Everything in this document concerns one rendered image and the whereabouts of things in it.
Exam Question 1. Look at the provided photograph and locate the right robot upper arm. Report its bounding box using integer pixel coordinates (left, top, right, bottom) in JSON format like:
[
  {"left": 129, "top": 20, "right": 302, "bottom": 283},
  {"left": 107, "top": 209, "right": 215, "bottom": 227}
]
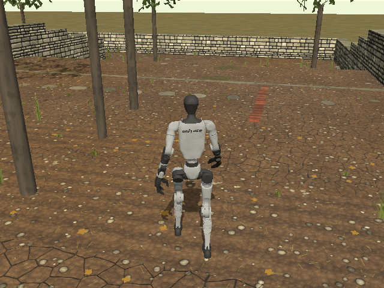
[{"left": 204, "top": 120, "right": 220, "bottom": 151}]

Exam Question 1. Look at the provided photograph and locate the left robot upper arm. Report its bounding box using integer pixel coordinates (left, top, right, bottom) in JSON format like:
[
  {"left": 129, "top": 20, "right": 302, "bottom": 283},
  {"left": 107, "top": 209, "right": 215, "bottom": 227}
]
[{"left": 164, "top": 121, "right": 179, "bottom": 156}]

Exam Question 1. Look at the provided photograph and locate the right robot foot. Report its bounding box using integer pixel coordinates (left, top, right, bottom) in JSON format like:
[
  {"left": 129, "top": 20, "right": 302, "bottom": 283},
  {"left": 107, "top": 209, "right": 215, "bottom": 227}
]
[{"left": 202, "top": 242, "right": 211, "bottom": 259}]

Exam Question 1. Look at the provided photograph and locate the left robot foot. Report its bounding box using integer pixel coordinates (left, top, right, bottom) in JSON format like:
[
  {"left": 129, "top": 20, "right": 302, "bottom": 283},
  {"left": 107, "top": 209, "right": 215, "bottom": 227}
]
[{"left": 174, "top": 223, "right": 182, "bottom": 236}]

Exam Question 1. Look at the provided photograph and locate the robot left hand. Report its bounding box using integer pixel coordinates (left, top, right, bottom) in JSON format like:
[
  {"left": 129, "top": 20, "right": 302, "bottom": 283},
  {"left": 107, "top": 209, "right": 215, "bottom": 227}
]
[{"left": 155, "top": 176, "right": 169, "bottom": 195}]

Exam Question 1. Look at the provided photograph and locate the right robot forearm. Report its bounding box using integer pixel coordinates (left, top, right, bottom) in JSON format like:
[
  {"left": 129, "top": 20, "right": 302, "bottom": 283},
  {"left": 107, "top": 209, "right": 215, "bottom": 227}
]
[{"left": 213, "top": 143, "right": 221, "bottom": 161}]

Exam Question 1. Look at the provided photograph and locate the robot right hand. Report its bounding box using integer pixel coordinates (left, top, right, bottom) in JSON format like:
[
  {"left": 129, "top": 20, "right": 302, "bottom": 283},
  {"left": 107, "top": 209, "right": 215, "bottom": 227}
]
[{"left": 208, "top": 158, "right": 221, "bottom": 168}]

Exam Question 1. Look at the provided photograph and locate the robot foot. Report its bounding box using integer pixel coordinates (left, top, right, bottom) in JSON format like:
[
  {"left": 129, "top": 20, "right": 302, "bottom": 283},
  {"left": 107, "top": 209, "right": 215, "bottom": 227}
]
[
  {"left": 174, "top": 223, "right": 182, "bottom": 236},
  {"left": 202, "top": 242, "right": 211, "bottom": 259}
]

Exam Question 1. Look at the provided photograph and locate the left robot forearm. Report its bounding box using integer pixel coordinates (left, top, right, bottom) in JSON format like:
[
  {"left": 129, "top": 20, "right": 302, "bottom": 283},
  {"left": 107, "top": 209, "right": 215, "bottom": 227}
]
[{"left": 157, "top": 147, "right": 170, "bottom": 178}]

